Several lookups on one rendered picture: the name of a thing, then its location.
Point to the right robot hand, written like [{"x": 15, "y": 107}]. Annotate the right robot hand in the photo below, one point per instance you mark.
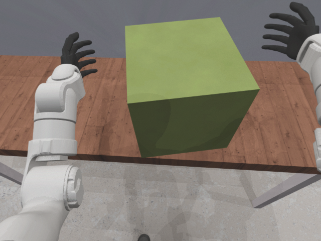
[{"x": 297, "y": 34}]

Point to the table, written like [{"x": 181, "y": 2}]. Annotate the table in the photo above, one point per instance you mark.
[{"x": 276, "y": 134}]

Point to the robot right forearm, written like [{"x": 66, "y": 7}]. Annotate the robot right forearm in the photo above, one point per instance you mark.
[{"x": 309, "y": 58}]

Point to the robot left upper arm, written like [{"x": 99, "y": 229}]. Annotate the robot left upper arm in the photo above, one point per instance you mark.
[{"x": 49, "y": 194}]

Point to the left robot hand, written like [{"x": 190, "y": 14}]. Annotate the left robot hand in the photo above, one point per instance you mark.
[{"x": 69, "y": 55}]

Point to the robot left forearm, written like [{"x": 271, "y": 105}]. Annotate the robot left forearm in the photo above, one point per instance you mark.
[{"x": 54, "y": 118}]

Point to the carton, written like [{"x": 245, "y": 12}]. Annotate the carton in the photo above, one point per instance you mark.
[{"x": 188, "y": 87}]

